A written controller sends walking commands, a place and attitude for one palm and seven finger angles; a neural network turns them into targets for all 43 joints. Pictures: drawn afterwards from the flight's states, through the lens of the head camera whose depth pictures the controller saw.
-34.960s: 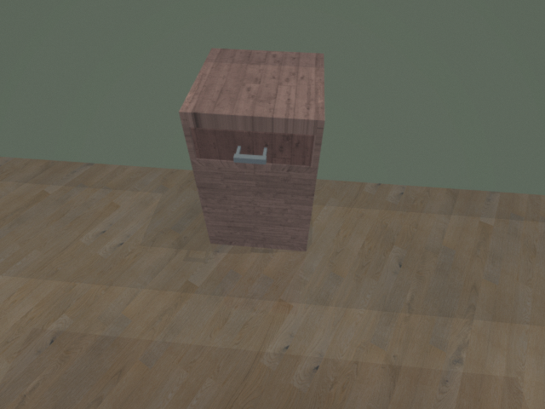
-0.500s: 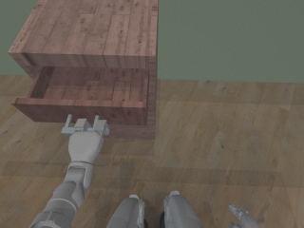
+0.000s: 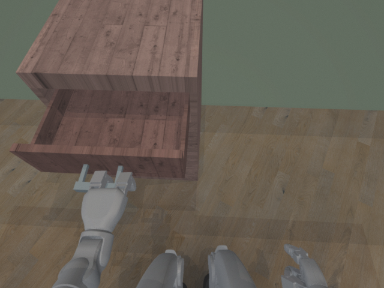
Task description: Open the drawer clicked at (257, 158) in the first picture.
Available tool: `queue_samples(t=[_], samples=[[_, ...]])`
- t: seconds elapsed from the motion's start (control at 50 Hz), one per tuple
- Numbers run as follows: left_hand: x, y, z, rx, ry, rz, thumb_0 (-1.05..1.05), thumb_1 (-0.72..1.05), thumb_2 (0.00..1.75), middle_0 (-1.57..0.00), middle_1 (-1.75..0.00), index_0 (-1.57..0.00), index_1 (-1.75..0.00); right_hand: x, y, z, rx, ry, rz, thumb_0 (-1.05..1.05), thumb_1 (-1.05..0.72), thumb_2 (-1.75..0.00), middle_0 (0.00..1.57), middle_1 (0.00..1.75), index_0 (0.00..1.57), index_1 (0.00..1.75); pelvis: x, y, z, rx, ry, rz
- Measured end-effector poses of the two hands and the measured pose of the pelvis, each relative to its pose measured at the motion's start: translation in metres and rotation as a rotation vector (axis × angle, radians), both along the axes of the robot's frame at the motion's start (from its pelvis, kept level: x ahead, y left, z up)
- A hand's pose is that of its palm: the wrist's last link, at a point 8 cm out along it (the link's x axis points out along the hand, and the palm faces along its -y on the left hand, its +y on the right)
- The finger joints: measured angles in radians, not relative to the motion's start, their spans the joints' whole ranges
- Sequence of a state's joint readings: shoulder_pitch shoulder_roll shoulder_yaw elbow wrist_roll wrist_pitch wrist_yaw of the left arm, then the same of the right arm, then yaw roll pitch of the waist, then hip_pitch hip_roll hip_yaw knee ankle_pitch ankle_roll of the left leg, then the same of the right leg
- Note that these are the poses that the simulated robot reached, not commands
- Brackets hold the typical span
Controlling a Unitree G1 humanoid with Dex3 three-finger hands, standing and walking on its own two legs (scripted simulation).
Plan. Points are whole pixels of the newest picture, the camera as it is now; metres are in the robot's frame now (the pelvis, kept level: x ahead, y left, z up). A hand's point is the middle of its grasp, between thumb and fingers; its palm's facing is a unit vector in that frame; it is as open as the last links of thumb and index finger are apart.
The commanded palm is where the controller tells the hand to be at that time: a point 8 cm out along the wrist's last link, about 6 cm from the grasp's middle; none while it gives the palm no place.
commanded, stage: pull the drawer open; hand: left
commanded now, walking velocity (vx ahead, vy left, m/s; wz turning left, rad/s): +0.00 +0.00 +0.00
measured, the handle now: (100, 178) +0.36 +0.24 -0.06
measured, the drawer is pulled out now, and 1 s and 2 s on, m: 0.18 0.27 0.30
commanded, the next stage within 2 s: open the thumb to release the handle in 1.74 s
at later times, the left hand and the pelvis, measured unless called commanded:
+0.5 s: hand (111, 232) +0.24 +0.19 -0.08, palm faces -0.09 -0.09 -0.99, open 5.6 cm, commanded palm +0.20 +0.20 -0.04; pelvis -0.01 -0.01 -0.01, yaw +0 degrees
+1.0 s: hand (106, 253) +0.20 +0.19 -0.08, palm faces -0.11 -0.09 -0.99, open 5.6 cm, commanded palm +0.15 +0.21 -0.04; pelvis -0.01 -0.02 -0.02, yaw +1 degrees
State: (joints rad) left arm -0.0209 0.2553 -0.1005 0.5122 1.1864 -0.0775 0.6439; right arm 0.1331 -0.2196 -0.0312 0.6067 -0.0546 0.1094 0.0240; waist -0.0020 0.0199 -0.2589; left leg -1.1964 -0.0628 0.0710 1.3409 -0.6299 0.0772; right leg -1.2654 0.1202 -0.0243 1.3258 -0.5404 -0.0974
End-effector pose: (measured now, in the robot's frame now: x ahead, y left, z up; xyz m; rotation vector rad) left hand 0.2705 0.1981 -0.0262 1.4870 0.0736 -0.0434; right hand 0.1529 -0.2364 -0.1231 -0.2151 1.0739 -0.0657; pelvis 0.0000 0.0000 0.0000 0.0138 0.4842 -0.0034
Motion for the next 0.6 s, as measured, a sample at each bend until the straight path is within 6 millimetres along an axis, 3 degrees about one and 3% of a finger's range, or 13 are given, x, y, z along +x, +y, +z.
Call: queue_samples(t=[0.26,0.6], samples=[[-0.025,0.001,0.000,-0.008,-0.005,0.002,0.03,0.72,0.82,-0.24,-1.27,-0.42,-1.34,0.013,-0.001,-0.001,0.004,-0.060,0.032,0.01,-0.91,-0.90,0.20,0.30,0.20,0.30,-0.003,-0.005,-0.005,0.006,-0.007,-0.001],[-0.057,0.000,0.001,-0.004,0.017,0.022,0.03,0.72,0.81,-0.24,-1.26,-0.42,-1.34,0.014,-0.003,-0.007,0.021,-0.094,0.056,0.01,-0.91,-0.90,0.20,0.30,0.20,0.30,-0.009,-0.013,-0.010,0.021,-0.012,0.002]])
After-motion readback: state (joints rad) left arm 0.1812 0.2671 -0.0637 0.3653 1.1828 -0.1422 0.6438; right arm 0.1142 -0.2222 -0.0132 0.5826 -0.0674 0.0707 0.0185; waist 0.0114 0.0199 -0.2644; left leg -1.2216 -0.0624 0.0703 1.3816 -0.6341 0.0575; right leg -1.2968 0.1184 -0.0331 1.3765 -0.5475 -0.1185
